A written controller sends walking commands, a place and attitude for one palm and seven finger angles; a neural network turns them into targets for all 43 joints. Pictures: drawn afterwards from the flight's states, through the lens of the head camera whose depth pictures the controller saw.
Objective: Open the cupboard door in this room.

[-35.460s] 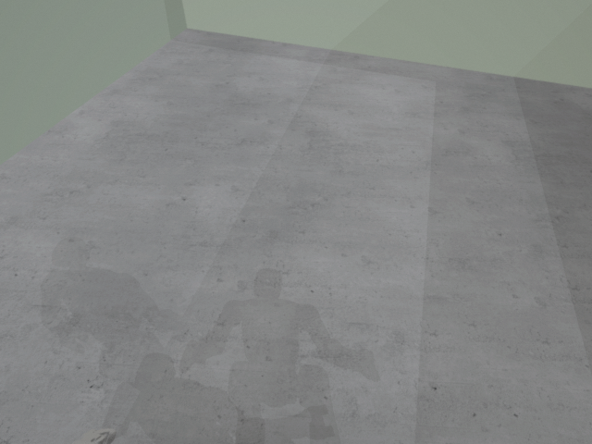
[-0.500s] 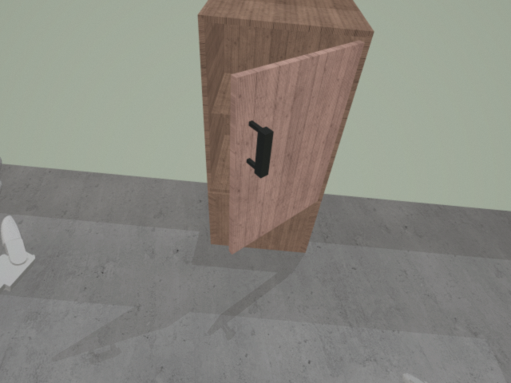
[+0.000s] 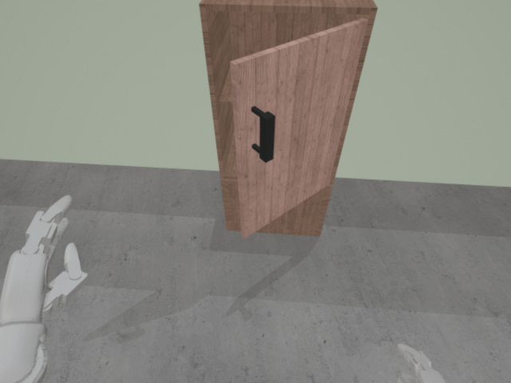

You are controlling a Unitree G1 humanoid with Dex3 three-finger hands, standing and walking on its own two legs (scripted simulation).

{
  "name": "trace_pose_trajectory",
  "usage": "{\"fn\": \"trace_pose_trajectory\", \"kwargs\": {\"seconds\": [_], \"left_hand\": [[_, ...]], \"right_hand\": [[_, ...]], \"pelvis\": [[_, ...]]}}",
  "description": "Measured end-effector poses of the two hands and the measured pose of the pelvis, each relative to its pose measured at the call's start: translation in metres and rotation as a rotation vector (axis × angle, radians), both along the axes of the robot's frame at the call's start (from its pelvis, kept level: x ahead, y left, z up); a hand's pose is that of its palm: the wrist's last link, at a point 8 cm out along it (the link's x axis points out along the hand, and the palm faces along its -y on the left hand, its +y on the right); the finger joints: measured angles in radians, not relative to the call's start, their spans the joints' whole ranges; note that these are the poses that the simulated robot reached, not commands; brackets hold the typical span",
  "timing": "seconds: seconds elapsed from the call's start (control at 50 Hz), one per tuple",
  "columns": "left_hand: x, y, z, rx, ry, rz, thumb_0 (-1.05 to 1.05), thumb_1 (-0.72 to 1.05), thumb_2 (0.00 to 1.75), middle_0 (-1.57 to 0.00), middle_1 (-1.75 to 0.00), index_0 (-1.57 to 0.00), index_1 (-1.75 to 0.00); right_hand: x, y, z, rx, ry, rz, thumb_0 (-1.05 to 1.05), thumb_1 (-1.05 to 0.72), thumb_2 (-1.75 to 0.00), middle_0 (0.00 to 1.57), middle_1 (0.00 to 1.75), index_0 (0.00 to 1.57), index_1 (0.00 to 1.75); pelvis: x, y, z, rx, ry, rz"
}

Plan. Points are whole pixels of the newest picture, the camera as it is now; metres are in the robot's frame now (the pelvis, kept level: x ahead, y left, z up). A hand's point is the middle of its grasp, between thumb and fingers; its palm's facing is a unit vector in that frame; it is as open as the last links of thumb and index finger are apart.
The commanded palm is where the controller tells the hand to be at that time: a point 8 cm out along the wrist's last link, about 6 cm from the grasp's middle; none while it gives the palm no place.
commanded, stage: let the arm hang, fingers relaxed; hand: left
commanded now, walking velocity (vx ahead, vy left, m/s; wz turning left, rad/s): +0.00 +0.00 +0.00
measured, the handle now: (261, 133) +0.64 +0.04 +0.04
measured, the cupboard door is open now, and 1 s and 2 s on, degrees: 43 43 43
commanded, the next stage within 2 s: look to check the result in 1.04 s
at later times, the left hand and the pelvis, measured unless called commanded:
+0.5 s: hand out of the picture -0.10 +0.21 -0.16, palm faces +0.05 -0.97 -0.24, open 7.3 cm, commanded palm none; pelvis -0.03 +0.01 +0.01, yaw +1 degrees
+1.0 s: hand out of the picture +0.00 +0.18 -0.17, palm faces +0.03 -0.98 -0.19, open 7.3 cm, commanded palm none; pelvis -0.02 +0.01 +0.01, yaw +1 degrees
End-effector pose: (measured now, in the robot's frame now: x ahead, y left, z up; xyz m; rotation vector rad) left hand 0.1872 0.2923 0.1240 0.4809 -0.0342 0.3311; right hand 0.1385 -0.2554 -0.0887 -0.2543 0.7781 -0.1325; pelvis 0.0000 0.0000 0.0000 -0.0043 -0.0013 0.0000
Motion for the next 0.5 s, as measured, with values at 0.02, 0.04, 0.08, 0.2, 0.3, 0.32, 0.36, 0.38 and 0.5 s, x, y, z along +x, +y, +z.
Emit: {"fn": "trace_pose_trajectory", "kwargs": {"seconds": [0.02, 0.04, 0.08, 0.2, 0.3, 0.32, 0.36, 0.38, 0.5], "left_hand": [[0.004, 0.0, -0.03, -0.04, 0.129, -0.001, 0.0, 0.89, 0.9, -0.2, -0.3, -0.2, -0.3], [0.003, -0.001, -0.061, -0.082, 0.266, 0.003, 0.0, 0.89, 0.9, -0.2, -0.3, -0.2, -0.3], [-0.011, -0.009, -0.124, -0.167, 0.535, 0.013, 0.0, 0.9, 0.9, -0.2, -0.3, -0.2, -0.3], [-0.115, -0.061, -0.247, -0.407, 1.119, 0.034, 0.01, 0.9, 0.9, -0.2, -0.3, -0.2, -0.3], [-0.195, -0.059, -0.266, -0.498, 1.305, 0.178, -0.01, 0.98, 0.9, -0.21, -0.3, -0.21, -0.3], [-0.209, -0.056, -0.266, -0.503, 1.337, 0.201, -0.01, 0.98, 0.9, -0.21, -0.3, -0.21, -0.3], [-0.235, -0.051, -0.264, -0.506, 1.395, 0.245, 0.0, 0.97, 0.9, -0.21, -0.3, -0.21, -0.3], [-0.246, -0.048, -0.262, -0.505, 1.422, 0.265, 0.0, 0.96, 0.9, -0.21, -0.3, -0.21, -0.3], [-0.287, -0.036, -0.251, -0.484, 1.519, 0.346, 0.0, 0.93, 0.9, -0.2, -0.3, -0.2, -0.3]], "right_hand": [[0.001, -0.001, -0.004, 0.001, 0.027, 0.009, 0.01, -0.9, -0.9, 0.2, 0.3, 0.2, 0.3], [0.002, -0.003, -0.009, 0.002, 0.05, 0.013, 0.01, -0.9, -0.9, 0.2, 0.3, 0.2, 0.3], [-0.002, -0.004, -0.014, 0.008, 0.087, 0.005, 0.01, -0.9, -0.9, 0.2, 0.3, 0.2, 0.3], [-0.046, 0.001, -0.019, 0.003, 0.247, -0.044, 0.01, -0.9, -0.9, 0.2, 0.29, 0.2, 0.3], [-0.104, 0.013, -0.03, 0.006, 0.466, -0.059, 0.01, -0.91, -0.9, 0.2, 0.29, 0.19, 0.3], [-0.116, 0.016, -0.032, 0.012, 0.505, -0.063, 0.01, -0.91, -0.9, 0.2, 0.29, 0.19, 0.3], [-0.136, 0.023, -0.037, 0.029, 0.572, -0.074, 0.01, -0.91, -0.9, 0.2, 0.29, 0.19, 0.3], [-0.146, 0.026, -0.039, 0.039, 0.599, -0.081, 0.01, -0.91, -0.9, 0.2, 0.29, 0.19, 0.3], [-0.186, 0.045, -0.048, 0.096, 0.696, -0.119, 0.01, -0.91, -0.9, 0.2, 0.29, 0.2, 0.3]], "pelvis": [[-0.003, 0.002, -0.001, 0.005, 0.005, 0.005], [-0.005, 0.003, -0.002, 0.007, 0.007, 0.008], [-0.01, 0.004, -0.003, 0.007, 0.003, 0.006], [-0.018, 0.003, 0.001, 0.007, -0.027, 0.007], [-0.023, 0.002, 0.007, -0.008, -0.03, 0.021], [-0.024, 0.002, 0.008, -0.01, -0.029, 0.023], [-0.025, 0.004, 0.009, -0.012, -0.028, 0.026], [-0.025, 0.005, 0.009, -0.012, -0.028, 0.027], [-0.027, 0.011, 0.01, -0.008, -0.029, 0.022]]}}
